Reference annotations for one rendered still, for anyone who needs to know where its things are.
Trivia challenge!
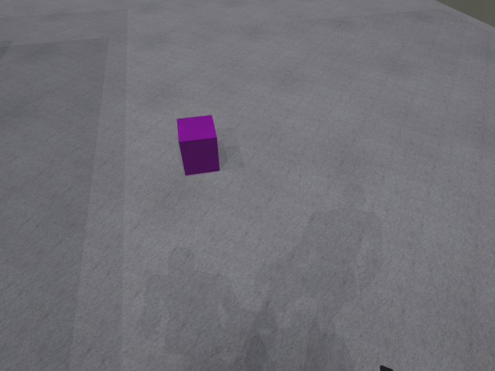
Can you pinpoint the carton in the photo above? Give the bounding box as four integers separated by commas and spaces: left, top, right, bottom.
177, 115, 220, 175

